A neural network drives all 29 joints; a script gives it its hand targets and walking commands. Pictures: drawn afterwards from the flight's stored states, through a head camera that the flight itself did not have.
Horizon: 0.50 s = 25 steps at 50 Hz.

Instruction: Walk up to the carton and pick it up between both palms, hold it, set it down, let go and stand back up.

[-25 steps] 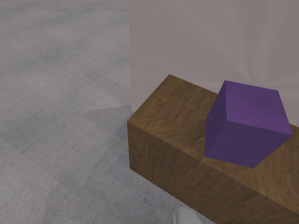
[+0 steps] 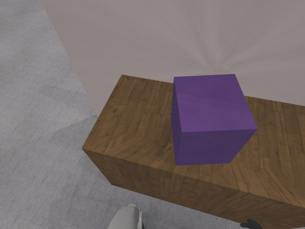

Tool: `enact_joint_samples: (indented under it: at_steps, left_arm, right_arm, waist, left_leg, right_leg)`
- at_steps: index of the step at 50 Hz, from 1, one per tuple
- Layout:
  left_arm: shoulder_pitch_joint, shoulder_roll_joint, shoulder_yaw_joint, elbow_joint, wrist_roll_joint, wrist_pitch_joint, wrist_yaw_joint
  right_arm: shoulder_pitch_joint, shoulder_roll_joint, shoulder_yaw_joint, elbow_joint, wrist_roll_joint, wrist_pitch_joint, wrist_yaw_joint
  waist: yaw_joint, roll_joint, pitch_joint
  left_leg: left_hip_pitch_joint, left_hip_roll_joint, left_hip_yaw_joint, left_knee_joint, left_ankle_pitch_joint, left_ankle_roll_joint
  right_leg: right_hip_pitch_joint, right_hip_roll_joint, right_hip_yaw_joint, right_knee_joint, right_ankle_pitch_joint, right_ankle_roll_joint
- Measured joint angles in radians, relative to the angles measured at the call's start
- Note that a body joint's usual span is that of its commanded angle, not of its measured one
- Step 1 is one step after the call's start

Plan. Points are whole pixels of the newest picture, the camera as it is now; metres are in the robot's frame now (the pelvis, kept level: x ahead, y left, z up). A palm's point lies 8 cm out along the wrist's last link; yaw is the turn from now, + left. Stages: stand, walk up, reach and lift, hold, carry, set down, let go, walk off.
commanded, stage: walk up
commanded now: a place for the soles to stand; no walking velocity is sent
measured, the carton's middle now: (203, 122) +0.46 -0.12 -0.08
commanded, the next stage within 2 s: none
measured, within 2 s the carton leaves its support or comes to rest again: neither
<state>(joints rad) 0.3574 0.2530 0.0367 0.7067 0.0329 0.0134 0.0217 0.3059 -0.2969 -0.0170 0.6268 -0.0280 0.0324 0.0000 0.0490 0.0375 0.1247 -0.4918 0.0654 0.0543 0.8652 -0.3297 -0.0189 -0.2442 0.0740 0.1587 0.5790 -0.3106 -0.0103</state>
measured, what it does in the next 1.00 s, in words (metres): steps on the spot, turning right: left foot, then right foot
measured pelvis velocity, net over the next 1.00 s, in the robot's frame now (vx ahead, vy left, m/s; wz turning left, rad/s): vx -0.01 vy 0.03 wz -0.30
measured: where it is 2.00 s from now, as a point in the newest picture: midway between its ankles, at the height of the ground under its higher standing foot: outside the picture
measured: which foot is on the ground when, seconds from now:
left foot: up 0.00-0.06, down 0.08-1.00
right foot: down 0.00-0.10, up 0.12-0.44, down 0.46-1.00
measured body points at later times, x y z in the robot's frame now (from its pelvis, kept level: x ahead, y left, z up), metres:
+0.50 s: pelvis -0.01 +0.03 -0.01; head +0.03 +0.01 +0.44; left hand +0.18 +0.26 -0.12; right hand +0.01 -0.26 -0.13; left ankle +0.08 +0.12 -0.73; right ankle -0.02 -0.11 -0.73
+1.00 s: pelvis -0.01 +0.03 +0.00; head -0.01 +0.03 +0.45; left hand +0.16 +0.25 -0.12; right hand -0.02 -0.25 -0.11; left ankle +0.03 +0.15 -0.73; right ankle -0.02 -0.11 -0.73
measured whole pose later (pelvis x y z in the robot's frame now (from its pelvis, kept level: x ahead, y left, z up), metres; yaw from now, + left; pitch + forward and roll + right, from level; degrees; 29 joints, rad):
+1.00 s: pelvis -0.01 +0.03 +0.00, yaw -17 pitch -1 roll +1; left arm 0.28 0.25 0.02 0.75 0.01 0.01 -0.01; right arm 0.37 -0.29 -0.01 0.66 0.00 0.01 0.02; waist -0.01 -0.01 0.02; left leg -0.24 0.05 0.12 0.54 -0.28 0.00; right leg -0.29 0.04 0.15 0.56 -0.24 0.02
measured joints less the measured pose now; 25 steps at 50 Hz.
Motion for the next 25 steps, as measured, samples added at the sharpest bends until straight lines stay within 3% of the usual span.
enact_joint_samples:
  at_steps: [4, 6, 9, 12, 15, 20, 23, 25]
  left_arm:
    - [-0.014, 0.019, 0.001, -0.024, -0.008, 0.02, 0.004]
    - [-0.047, 0.037, 0.006, -0.027, -0.019, 0.027, 0.004]
    - [-0.083, 0.046, 0.009, -0.039, -0.01, 0.047, 0.018]
    - [-0.104, 0.061, 0.02, -0.053, -0.013, 0.058, 0.013]
    - [-0.119, 0.062, 0.026, -0.061, -0.016, 0.056, -0.002]
    - [-0.133, 0.035, 0.022, -0.062, -0.016, 0.045, -0.02]
    - [-0.138, 0.02, 0.019, -0.061, -0.016, 0.026, -0.025]
    - [-0.144, 0.0, 0.013, -0.046, -0.015, 0.018, -0.025]
  right_arm:
    - [-0.044, 0.007, 0.001, -0.017, 0.006, -0.002, -0.004]
    - [-0.075, 0.019, 0.004, -0.015, 0.003, -0.009, -0.006]
    - [-0.106, 0.025, 0.007, -0.024, 0.011, -0.003, -0.01]
    - [-0.108, 0.042, 0.007, -0.03, 0.007, 0.002, -0.021]
    - [-0.095, 0.045, 0.007, -0.025, 0.005, -0.001, -0.025]
    - [-0.048, 0.024, 0.003, -0.013, 0.003, -0.004, -0.017]
    - [-0.016, 0.003, 0.001, 0.005, 0.015, 0.008, -0.004]
    - [-0.004, -0.012, -0.003, 0.028, 0.028, 0.02, 0.005]
  waist:
    - [-0.003, -0.02, 0.004]
    - [-0.012, -0.057, 0.026]
    - [-0.029, -0.048, 0.047]
    - [-0.048, -0.052, 0.042]
    - [-0.06, -0.05, 0.033]
    - [-0.077, -0.03, 0.025]
    - [-0.073, -0.019, 0.021]
    - [-0.075, 0.007, 0.023]
  left_leg:
    - [0.101, -0.03, -0.001, -0.211, 0.112, 0.033]
    - [0.112, -0.046, 0.024, -0.207, 0.077, 0.051]
    - [0.128, -0.015, 0.042, -0.192, 0.055, 0.074]
    - [0.146, 0.007, 0.061, -0.228, 0.073, 0.071]
    - [0.149, 0.023, 0.081, -0.251, 0.087, 0.069]
    - [0.135, 0.046, 0.113, -0.229, 0.081, 0.064]
    - [0.116, 0.062, 0.133, -0.174, 0.057, 0.049]
    - [0.118, 0.074, 0.127, -0.156, 0.015, 0.033]
  right_leg:
    - [-0.029, 0.019, 0.034, 0.088, -0.061, 0.022]
    - [-0.072, 0.01, 0.046, 0.206, -0.114, 0.036]
    - [-0.161, 0.029, -0.023, 0.498, -0.279, 0.059]
    - [-0.211, 0.021, -0.049, 0.628, -0.264, 0.068]
    - [-0.207, -0.006, -0.059, 0.567, -0.227, 0.074]
    - [-0.115, -0.053, -0.1, 0.258, -0.193, 0.067]
    - [-0.033, -0.052, -0.114, 0.054, -0.03, 0.038]
    - [-0.033, -0.035, -0.11, 0.052, 0.015, 0.023]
